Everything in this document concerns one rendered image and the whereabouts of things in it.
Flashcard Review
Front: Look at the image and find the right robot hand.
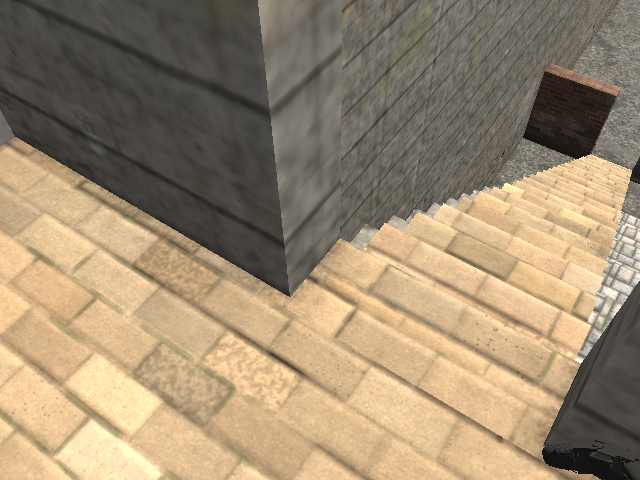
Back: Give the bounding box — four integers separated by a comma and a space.
542, 439, 640, 480

